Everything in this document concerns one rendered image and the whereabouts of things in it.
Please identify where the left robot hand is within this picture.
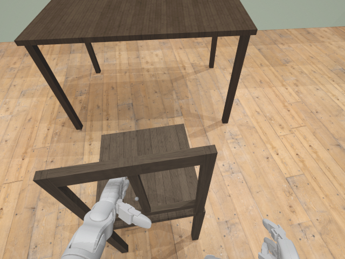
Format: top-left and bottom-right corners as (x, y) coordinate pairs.
(99, 176), (151, 229)

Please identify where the left robot forearm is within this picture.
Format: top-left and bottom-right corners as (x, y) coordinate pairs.
(61, 201), (116, 259)

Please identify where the chair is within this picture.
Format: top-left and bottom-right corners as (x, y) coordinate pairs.
(33, 124), (218, 253)

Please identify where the right robot hand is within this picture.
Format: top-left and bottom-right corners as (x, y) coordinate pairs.
(258, 219), (300, 259)

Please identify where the table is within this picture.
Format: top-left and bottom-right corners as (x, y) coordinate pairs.
(14, 0), (258, 130)

